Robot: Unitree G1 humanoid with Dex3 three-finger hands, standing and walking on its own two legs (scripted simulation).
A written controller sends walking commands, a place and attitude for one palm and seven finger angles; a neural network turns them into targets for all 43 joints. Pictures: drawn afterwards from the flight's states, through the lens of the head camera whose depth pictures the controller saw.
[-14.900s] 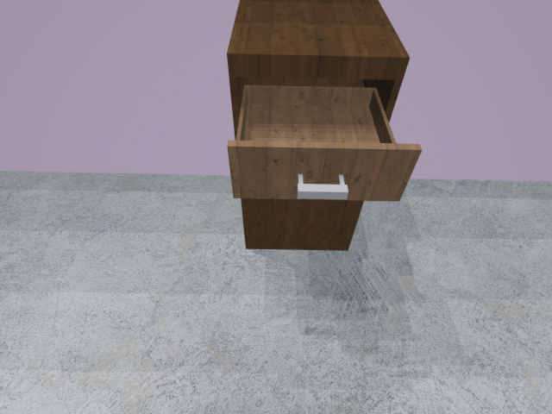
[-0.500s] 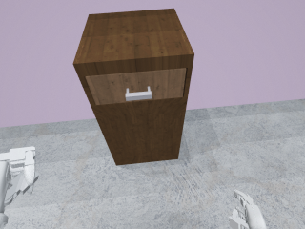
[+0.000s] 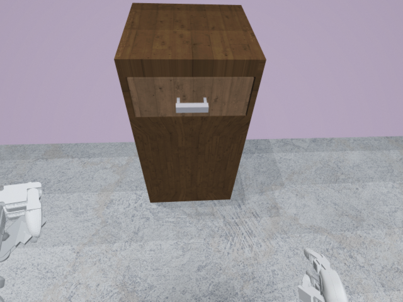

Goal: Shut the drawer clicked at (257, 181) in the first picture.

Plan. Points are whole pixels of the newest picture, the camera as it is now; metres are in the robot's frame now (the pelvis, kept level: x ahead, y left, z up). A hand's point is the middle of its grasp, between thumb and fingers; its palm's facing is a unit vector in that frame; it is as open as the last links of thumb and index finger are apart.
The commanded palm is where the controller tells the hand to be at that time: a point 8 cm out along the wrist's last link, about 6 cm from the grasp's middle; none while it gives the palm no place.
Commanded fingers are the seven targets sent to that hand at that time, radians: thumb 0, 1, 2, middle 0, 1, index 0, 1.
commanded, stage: step back with the hand held close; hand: left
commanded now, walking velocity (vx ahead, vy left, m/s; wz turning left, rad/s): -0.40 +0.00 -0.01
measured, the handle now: (191, 103) +0.71 +0.07 -0.05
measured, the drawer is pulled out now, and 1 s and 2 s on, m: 0.00 0.00 0.00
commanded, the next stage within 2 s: stop stepping back and stand still in 0.60 s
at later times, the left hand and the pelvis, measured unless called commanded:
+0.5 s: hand out of the picture +0.11 +0.27 +0.17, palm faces +0.39 -0.79 -0.48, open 3.2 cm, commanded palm +0.04 +0.30 +0.18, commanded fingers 0.00 0.90 0.90 -1.40 -1.60 -1.40 -1.60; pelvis -0.07 +0.01 -0.01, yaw +4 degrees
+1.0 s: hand out of the picture +0.00 +0.29 +0.18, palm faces +0.32 -0.87 -0.38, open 3.3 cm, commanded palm -0.09 +0.34 +0.18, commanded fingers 0.00 0.90 0.90 -1.40 -1.60 -1.40 -1.60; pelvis -0.22 +0.06 -0.02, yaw -1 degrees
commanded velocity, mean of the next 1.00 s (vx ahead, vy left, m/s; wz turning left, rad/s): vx -0.17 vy -0.03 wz -0.07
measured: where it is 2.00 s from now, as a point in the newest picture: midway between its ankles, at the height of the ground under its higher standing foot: outside the picture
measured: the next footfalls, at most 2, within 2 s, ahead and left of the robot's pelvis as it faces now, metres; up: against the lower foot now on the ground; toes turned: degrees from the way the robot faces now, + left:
right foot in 0.72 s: -0.25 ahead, -0.14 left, +0.00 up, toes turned +0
right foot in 1.02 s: -0.17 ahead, -0.04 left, +0.00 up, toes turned -5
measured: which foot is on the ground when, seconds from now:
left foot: down 0.00-0.98, up 1.00-1.00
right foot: down 0.00-0.42, up 0.44-0.70, down 0.72-0.84, up 0.86-1.00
